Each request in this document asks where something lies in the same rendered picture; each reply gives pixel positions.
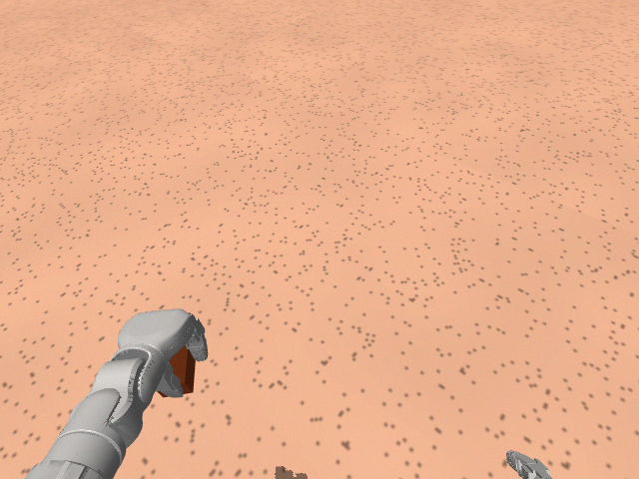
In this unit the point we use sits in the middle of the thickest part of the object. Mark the small box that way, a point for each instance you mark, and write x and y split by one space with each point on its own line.
183 364

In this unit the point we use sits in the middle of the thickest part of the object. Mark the left robot arm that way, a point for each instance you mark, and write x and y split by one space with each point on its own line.
108 420

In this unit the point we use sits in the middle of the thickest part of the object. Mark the left robot hand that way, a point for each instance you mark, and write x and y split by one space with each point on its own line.
167 331

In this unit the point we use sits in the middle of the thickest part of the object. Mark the right robot hand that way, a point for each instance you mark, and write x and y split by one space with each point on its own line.
526 467

